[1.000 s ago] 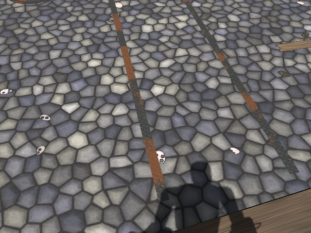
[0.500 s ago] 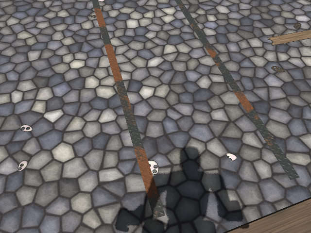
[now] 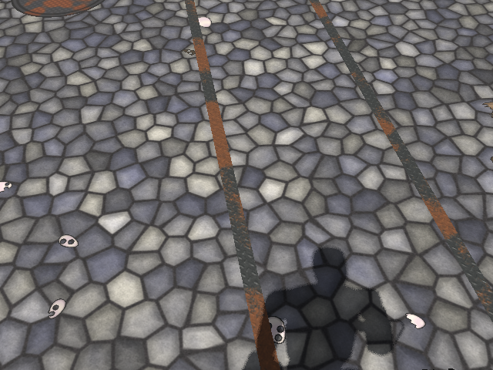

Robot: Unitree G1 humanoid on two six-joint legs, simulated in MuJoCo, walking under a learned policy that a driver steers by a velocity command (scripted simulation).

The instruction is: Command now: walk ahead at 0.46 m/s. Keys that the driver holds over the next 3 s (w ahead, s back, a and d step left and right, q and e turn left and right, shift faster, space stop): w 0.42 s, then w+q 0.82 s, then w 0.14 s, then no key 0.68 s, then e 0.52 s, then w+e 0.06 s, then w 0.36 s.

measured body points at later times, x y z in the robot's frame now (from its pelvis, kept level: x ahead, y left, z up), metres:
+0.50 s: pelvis +0.30 -0.03 -0.09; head +0.33 -0.04 +0.36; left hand +0.56 +0.17 -0.16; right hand +0.17 -0.25 -0.22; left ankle +0.06 +0.10 -0.69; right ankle +0.42 -0.12 -0.83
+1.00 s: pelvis +0.57 +0.06 -0.11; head +0.60 +0.09 +0.33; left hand +0.51 +0.34 -0.26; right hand +0.84 -0.13 -0.19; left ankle +0.64 +0.16 -0.83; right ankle +0.43 -0.13 -0.79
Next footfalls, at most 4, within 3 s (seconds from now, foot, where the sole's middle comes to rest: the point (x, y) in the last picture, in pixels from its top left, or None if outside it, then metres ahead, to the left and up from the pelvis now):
0.48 right None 0.46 -0.13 -0.86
0.96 left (217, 321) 0.68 0.18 -0.86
1.46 right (241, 228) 1.03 0.13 -0.86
1.84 left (173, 248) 0.93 0.35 -0.86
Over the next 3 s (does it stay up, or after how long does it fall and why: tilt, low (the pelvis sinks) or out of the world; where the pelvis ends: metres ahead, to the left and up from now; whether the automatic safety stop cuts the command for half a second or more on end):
stays up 1.04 0.21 -0.08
